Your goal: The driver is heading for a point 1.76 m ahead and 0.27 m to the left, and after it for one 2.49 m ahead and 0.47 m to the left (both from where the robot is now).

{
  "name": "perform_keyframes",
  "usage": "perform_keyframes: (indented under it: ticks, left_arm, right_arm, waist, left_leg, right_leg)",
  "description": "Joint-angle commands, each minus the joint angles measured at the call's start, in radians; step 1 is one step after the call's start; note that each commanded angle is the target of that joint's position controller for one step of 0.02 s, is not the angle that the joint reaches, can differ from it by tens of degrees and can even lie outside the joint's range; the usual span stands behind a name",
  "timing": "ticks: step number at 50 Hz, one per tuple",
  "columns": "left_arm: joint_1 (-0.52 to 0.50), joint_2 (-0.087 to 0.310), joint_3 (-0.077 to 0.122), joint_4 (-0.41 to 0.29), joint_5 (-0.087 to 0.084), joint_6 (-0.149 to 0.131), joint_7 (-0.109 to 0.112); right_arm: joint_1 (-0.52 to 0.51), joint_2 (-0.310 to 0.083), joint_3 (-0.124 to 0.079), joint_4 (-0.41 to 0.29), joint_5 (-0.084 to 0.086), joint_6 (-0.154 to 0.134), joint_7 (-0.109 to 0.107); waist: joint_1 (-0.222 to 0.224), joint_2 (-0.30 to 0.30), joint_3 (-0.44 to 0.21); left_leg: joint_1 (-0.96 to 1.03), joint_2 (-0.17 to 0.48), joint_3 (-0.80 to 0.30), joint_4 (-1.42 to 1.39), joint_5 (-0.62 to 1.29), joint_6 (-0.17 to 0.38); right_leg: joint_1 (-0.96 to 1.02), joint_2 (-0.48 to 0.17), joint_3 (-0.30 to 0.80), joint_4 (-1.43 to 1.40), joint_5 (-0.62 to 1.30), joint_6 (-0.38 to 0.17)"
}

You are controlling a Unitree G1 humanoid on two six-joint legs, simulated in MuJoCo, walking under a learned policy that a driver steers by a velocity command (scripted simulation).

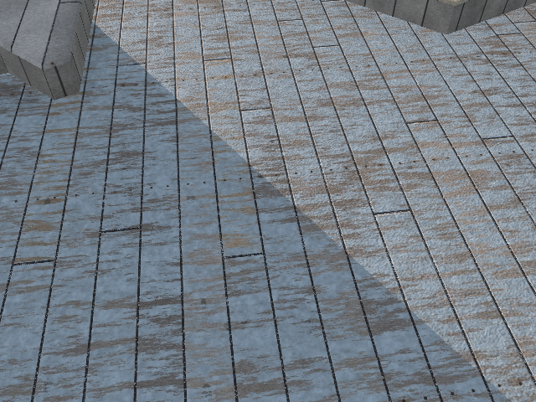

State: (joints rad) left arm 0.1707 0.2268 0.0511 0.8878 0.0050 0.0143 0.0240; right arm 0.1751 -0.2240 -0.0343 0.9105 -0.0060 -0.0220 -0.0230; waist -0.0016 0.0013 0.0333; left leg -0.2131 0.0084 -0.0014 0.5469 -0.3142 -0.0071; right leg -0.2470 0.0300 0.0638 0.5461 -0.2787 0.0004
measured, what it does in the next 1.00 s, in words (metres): walks ahead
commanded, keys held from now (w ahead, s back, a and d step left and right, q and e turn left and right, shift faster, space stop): no key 0.36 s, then w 0.64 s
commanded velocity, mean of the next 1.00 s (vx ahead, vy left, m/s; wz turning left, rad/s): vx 0.21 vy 0.00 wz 0.00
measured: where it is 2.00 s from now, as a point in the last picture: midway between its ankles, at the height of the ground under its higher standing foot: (268, 291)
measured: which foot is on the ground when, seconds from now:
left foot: down 0.00-0.62, up 0.64-1.00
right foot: down 0.00-1.00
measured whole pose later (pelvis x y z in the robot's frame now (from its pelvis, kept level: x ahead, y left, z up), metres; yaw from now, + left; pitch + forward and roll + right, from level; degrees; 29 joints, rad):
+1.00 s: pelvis +0.19 -0.01 +0.00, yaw +0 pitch +2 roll -1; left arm 0.49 0.19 0.03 1.09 -0.01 -0.08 0.02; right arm -0.04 -0.24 -0.04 0.87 0.03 -0.08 0.04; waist 0.10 0.03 0.02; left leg -0.63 0.06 0.03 0.58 0.00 0.04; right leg 0.16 0.01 -0.02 0.15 -0.33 -0.01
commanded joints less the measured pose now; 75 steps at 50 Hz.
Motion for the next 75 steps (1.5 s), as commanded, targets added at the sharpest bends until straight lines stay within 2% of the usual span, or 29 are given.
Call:
perform_keyframes:
  ticks: [1, 18, 20, 22, 25, 27, 30, 31, 32, 33, 34, 35, 37, 39, 44, 49, 52, 53, 54, 55, 56, 57, 58, 59, 61, 62, 64, 68, 75]
  left_arm:
    - [-0.005, 0.104, 0.022, -0.023, -0.001, -0.009, 0.008]
    - [-0.005, 0.093, 0.014, 0.117, -0.003, -0.008, 0.017]
    - [0.019, 0.087, 0.013, 0.14, -0.009, -0.006, 0.018]
    - [0.007, 0.099, 0.017, 0.133, -0.017, -0.017, 0.018]
    - [-0.028, 0.057, 0.009, 0.11, -0.028, -0.064, -0.002]
    - [-0.011, 0.054, 0.01, 0.115, -0.034, -0.082, -0.014]
    - [0.161, 0.055, 0.023, 0.194, -0.031, -0.093, -0.018]
    - [0.254, 0.087, 0.035, 0.221, -0.026, -0.093, -0.017]
    - [0.379, 0.179, 0.057, 0.238, -0.029, -0.096, -0.013]
    - [0.416, 0.208, 0.052, 0.242, -0.013, -0.112, -0.028]
    - [0.329, 0.143, 0.029, 0.217, -0.009, -0.127, -0.03]
    - [0.273, 0.108, 0.018, 0.193, -0.012, -0.135, -0.034]
    - [0.217, 0.084, 0.002, 0.166, -0.014, -0.132, -0.04]
    - [0.261, 0.067, -0.009, 0.174, -0.006, -0.121, -0.033]
    - [0.306, 0.125, -0.004, 0.165, -0.002, -0.104, -0.004]
    - [0.345, 0.137, 0.008, 0.182, -0.024, -0.102, -0.001]
    - [0.305, 0.17, 0.024, 0.169, -0.018, -0.088, -0.001]
    - [0.289, 0.167, 0.024, 0.162, -0.011, -0.078, -0.001]
    - [0.276, 0.154, 0.016, 0.146, -0.003, -0.074, -0.002]
    - [0.385, 0.038, -0.013, 0.127, -0.002, -0.086, -0.014]
    - [0.388, 0.001, -0.028, 0.139, -0.019, -0.117, -0.022]
    - [0.288, 0.094, -0.001, 0.107, -0.047, -0.139, -0.027]
    - [0.202, 0.126, 0.005, 0.079, -0.058, -0.149, -0.023]
    - [0.153, 0.128, 0.013, 0.07, -0.043, -0.149, -0.012]
    - [0.198, 0.091, 0.02, 0.075, -0.028, -0.12, -0.002]
    - [0.212, 0.07, 0.019, 0.077, -0.028, -0.107, -0.001]
    - [0.166, 0.073, 0.023, 0.055, -0.023, -0.095, 0.002]
    - [-0.007, 0.088, 0.028, -0.008, -0.007, -0.101, -0.006]
    - [-0.246, 0.067, 0.004, -0.084, -0.023, -0.115, -0.042]
  right_arm:
    - [0.007, -0.111, -0.024, -0.022, 0.001, -0.008, -0.003]
    - [0.04, -0.101, -0.013, 0.09, 0.0, -0.004, -0.011]
    - [0.071, -0.109, -0.017, 0.111, 0.007, 0.002, -0.015]
    - [0.085, -0.143, -0.028, 0.104, 0.019, 0.002, -0.021]
    - [0.142, -0.208, -0.053, 0.117, 0.032, -0.026, -0.018]
    - [0.102, -0.191, -0.051, 0.096, 0.03, -0.038, -0.009]
    - [0.008, -0.168, -0.045, 0.059, 0.045, -0.035, 0.003]
    - [-0.006, -0.13, -0.033, 0.048, 0.039, -0.04, 0.005]
    - [-0.014, -0.064, -0.017, 0.021, 0.031, -0.052, 0.008]
    - [-0.042, -0.08, -0.023, -0.009, 0.045, -0.069, 0.005]
    - [-0.039, -0.11, -0.029, -0.01, 0.061, -0.079, 0.011]
    - [-0.019, -0.11, -0.029, 0.002, 0.062, -0.088, 0.019]
    - [-0.033, -0.128, -0.042, 0.009, 0.037, -0.095, 0.024]
    - [-0.051, -0.103, -0.041, 0.003, 0.03, -0.088, 0.035]
    - [-0.248, -0.043, -0.013, -0.075, 0.029, -0.076, 0.047]
    - [-0.336, -0.078, -0.009, -0.125, 0.039, -0.076, 0.067]
    - [-0.225, -0.14, -0.036, -0.111, 0.035, -0.081, 0.071]
    - [-0.073, -0.175, -0.059, -0.067, 0.037, -0.079, 0.065]
    - [0.107, -0.217, -0.08, -0.018, 0.038, -0.073, 0.056]
    - [0.249, -0.306, -0.1, 0.012, 0.008, -0.067, 0.049]
    - [0.26, -0.268, -0.082, 0.023, 0.012, -0.065, 0.054]
    - [0.162, -0.202, -0.061, 0.015, 0.023, -0.072, 0.057]
    - [0.07, -0.16, -0.049, -0.007, 0.022, -0.078, 0.057]
    - [0.001, -0.137, -0.04, -0.015, 0.011, -0.087, 0.063]
    - [-0.051, -0.099, -0.028, -0.009, -0.006, -0.097, 0.07]
    - [-0.04, -0.095, -0.026, 0.0, -0.003, -0.098, 0.07]
    - [-0.001, -0.122, -0.029, 0.02, 0.001, -0.1, 0.059]
    - [0.09, -0.156, -0.035, 0.042, 0.003, -0.093, 0.029]
    - [0.241, -0.17, -0.036, 0.089, 0.022, -0.07, 0.016]
  waist:
    - [-0.002, -0.003, -0.05]
    - [0.0, 0.0, -0.008]
    - [-0.002, 0.018, -0.009]
    - [-0.015, 0.058, 0.064]
    - [-0.029, 0.183, 0.121]
    - [-0.002, 0.148, 0.131]
    - [0.087, 0.108, 0.09]
    - [0.115, 0.011, 0.052]
    - [0.137, -0.247, -0.001]
    - [0.14, -0.303, 0.012]
    - [0.087, -0.16, 0.069]
    - [0.06, -0.111, 0.076]
    - [0.037, -0.057, 0.074]
    - [0.041, -0.089, 0.058]
    - [0.078, -0.078, 0.093]
    - [0.067, -0.093, 0.128]
    - [-0.019, -0.124, 0.02]
    - [-0.097, -0.128, -0.073]
    - [-0.175, -0.111, -0.183]
    - [-0.138, 0.118, -0.355]
    - [-0.128, 0.254, -0.451]
    - [-0.113, 0.194, -0.28]
    - [-0.086, 0.117, -0.16]
    - [-0.05, 0.025, -0.09]
    - [0.022, 0.076, -0.067]
    - [0.031, 0.079, -0.053]
    - [0.038, 0.071, -0.012]
    - [-0.003, 0.036, 0.025]
    - [-0.083, 0.031, 0.059]
  left_leg:
    - [-0.009, 0.044, -0.041, -0.095, 0.213, 0.025]
    - [-0.015, 0.025, -0.031, -0.146, 0.13, 0.026]
    - [-0.022, 0.012, -0.03, -0.165, -0.14, 0.046]
    - [-0.062, 0.064, -0.123, -0.218, -0.435, 0.103]
    - [-0.039, 0.299, -0.444, -0.384, -0.555, 0.231]
    - [-0.071, 0.312, -0.436, -0.389, -0.462, 0.229]
    - [-0.233, 0.154, -0.19, -0.245, -0.274, 0.135]
    - [-0.294, 0.091, -0.102, -0.067, -0.157, 0.099]
    - [-0.454, -0.019, 0.053, 0.279, -0.108, 0.034]
    - [-0.591, -0.05, -0.016, 0.51, -0.26, 0.039]
    - [-0.668, 0.021, -0.08, 0.639, -0.205, 0.064]
    - [-0.689, 0.058, -0.085, 0.66, -0.098, 0.087]
    - [-0.66, 0.105, -0.062, 0.579, 0.054, 0.094]
    - [-0.599, 0.114, -0.028, 0.497, 0.121, 0.065]
    - [-0.492, 0.065, 0.044, 0.164, 0.294, 0.015]
    - [-0.418, 0.046, 0.035, 0.007, 0.339, 0.053]
    - [-0.234, -0.009, 0.065, -0.005, 0.264, 0.103]
    - [-0.045, -0.044, 0.087, -0.001, 0.249, 0.128]
    - [0.231, 0.012, 0.022, 0.022, 0.24, 0.165]
    - [0.626, 0.281, -0.421, -0.033, 0.02, 0.308]
    - [0.662, 0.395, -0.797, -0.26, -0.136, 0.369]
    - [0.529, 0.351, -0.692, -0.29, -0.177, 0.307]
    - [0.357, 0.321, -0.53, -0.305, -0.096, 0.269]
    - [0.193, 0.276, -0.405, -0.328, 0.05, 0.242]
    - [0.016, 0.225, -0.288, -0.386, 0.112, 0.232]
    - [-0.023, 0.214, -0.256, -0.409, 0.121, 0.241]
    - [-0.055, 0.202, -0.201, -0.445, 0.153, 0.251]
    - [0.016, 0.194, -0.143, -0.462, 0.255, 0.24]
    - [0.181, 0.196, -0.067, -0.419, 0.307, 0.204]
  right_leg:
    - [0.058, -0.054, 0.049, -0.071, 0.256, -0.033]
    - [0.061, -0.044, 0.026, -0.112, 0.181, -0.019]
    - [0.036, -0.006, -0.013, -0.092, -0.085, -0.028]
    - [-0.088, 0.012, -0.037, -0.032, -0.327, -0.045]
    - [-0.208, -0.018, -0.085, 0.211, -0.15, -0.045]
    - [-0.191, -0.055, -0.072, 0.225, -0.181, -0.072]
    - [0.181, 0.001, -0.134, -0.067, -0.02, -0.079]
    - [0.286, -0.069, -0.011, -0.129, -0.044, -0.093]
    - [0.415, -0.273, 0.351, -0.303, -0.213, -0.191]
    - [0.403, -0.417, 0.657, -0.401, -0.291, -0.303]
    - [0.377, -0.419, 0.611, -0.386, -0.308, -0.297]
    - [0.365, -0.374, 0.496, -0.382, -0.269, -0.256]
    - [0.337, -0.304, 0.312, -0.4, -0.043, -0.186]
    - [0.308, -0.265, 0.195, -0.412, 0.156, -0.177]
    - [0.198, -0.217, 0.046, -0.453, 0.283, -0.175]
    - [0.263, -0.272, 0.011, -0.45, 0.329, -0.165]
    - [0.349, -0.289, -0.022, -0.274, 0.746, -0.131]
    - [0.323, -0.257, -0.053, -0.099, 0.892, -0.11]
    - [0.166, -0.216, -0.074, 0.138, 0.803, -0.079]
    - [-0.228, -0.064, -0.102, 0.547, 0.362, -0.017]
    - [-0.371, 0.036, 0.033, 0.775, -0.261, -0.014]
    - [-0.476, -0.031, 0.073, 0.865, -0.23, -0.039]
    - [-0.482, -0.086, 0.038, 0.846, -0.142, -0.058]
    - [-0.428, -0.133, 0.017, 0.773, -0.058, -0.064]
    - [-0.304, -0.183, 0.027, 0.686, 0.01, -0.066]
    - [-0.287, -0.19, 0.023, 0.653, 0.01, -0.062]
    - [-0.331, -0.198, 0.006, 0.572, 0.056, -0.047]
    - [-0.456, -0.199, -0.005, 0.319, 0.282, -0.012]
    - [-0.429, -0.124, -0.064, 0.011, 0.388, -0.015]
